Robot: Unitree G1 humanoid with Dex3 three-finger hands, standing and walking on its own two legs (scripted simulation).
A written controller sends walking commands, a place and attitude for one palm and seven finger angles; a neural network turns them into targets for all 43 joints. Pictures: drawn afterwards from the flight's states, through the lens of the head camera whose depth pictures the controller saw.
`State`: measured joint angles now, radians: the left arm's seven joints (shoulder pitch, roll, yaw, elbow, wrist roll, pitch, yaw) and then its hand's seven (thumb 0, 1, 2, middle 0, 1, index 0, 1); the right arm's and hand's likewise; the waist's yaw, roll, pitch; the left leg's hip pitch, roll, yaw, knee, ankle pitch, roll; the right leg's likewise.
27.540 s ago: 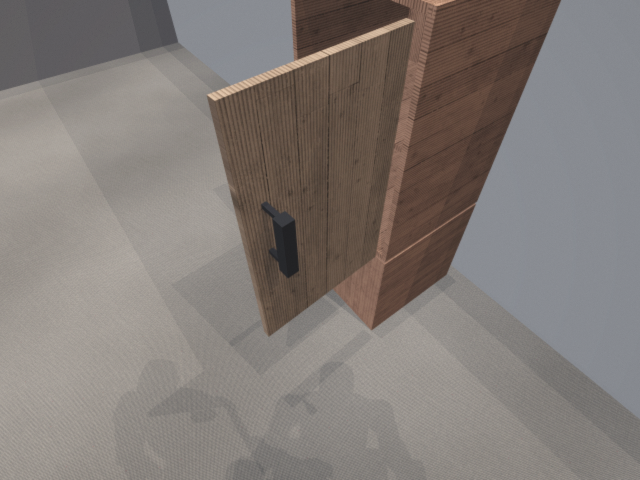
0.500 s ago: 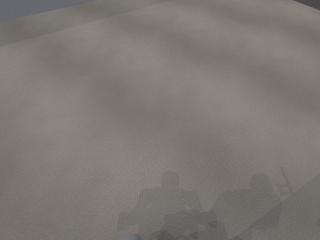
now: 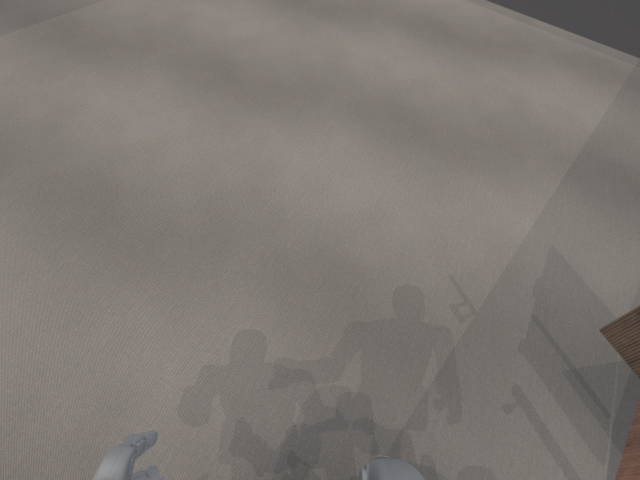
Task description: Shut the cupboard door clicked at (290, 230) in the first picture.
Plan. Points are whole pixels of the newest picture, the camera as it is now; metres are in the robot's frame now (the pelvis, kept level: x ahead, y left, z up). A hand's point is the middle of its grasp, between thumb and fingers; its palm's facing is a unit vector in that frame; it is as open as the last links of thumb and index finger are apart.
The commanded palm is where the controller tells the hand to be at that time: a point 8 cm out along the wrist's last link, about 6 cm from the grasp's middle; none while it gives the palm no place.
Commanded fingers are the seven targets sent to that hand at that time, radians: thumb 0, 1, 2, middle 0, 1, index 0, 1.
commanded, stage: turn to face it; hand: left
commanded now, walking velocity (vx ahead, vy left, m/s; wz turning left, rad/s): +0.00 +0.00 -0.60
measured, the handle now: out of the picture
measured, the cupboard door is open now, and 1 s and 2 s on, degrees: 62 62 62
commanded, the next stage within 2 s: take the last steps up to it in 1.76 s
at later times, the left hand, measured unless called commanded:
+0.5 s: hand (200, 466) +0.15 +0.18 -0.19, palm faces -0.24 -0.95 -0.20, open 7.4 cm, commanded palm none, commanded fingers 0.00 0.90 0.90 -0.20 -0.30 -0.20 -0.30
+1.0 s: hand (275, 390) +0.25 +0.08 -0.16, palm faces -0.56 -0.78 -0.28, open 7.4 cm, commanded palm none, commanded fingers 0.00 0.90 0.90 -0.20 -0.30 -0.20 -0.30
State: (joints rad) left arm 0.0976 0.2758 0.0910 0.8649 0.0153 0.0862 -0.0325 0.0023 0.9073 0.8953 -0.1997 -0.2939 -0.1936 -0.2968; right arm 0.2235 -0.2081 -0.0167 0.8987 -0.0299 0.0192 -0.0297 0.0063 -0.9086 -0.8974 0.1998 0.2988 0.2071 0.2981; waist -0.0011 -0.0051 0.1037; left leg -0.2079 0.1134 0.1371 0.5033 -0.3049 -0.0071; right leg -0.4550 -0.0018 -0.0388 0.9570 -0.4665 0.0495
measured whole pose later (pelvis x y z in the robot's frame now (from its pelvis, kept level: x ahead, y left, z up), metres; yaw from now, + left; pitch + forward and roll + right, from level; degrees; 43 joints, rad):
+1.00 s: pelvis +0.03 -0.02 -0.02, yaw -35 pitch +1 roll -1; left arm 0.11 0.23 0.06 0.86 0.02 0.03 -0.01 0.00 0.91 0.90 -0.20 -0.29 -0.20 -0.30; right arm 0.23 -0.29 -0.06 0.93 -0.01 0.07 -0.03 0.01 -0.91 -0.90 0.20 0.30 0.21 0.30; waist -0.02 0.07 0.10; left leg -0.41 0.13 0.10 1.03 -0.54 -0.07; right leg -0.30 0.00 -0.04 0.62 -0.34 -0.01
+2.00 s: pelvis +0.08 -0.05 -0.01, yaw -62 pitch +2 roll -2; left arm 0.22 0.20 0.06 0.96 0.02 0.05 0.00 0.00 0.90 0.89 -0.20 -0.29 -0.20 -0.30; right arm 0.22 -0.20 -0.02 0.94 -0.02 0.01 -0.02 0.01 -0.91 -0.90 0.20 0.30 0.20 0.30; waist 0.00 -0.02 0.02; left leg -0.31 0.05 0.07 0.58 -0.33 -0.02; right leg -0.27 0.03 0.03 0.62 -0.41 -0.01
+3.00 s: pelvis +0.10 -0.29 +0.00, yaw -68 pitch +1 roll -1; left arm 0.20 0.19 0.05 1.00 0.01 0.05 0.04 0.00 0.91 0.89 -0.20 -0.29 -0.20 -0.30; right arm 0.06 -0.18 -0.03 0.95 -0.02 0.03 -0.04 0.00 -0.91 -0.90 0.20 0.30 0.21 0.30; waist 0.02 0.03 0.12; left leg -0.30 0.06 0.11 0.51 -0.23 0.03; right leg -0.32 0.00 -0.02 0.77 -0.48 0.01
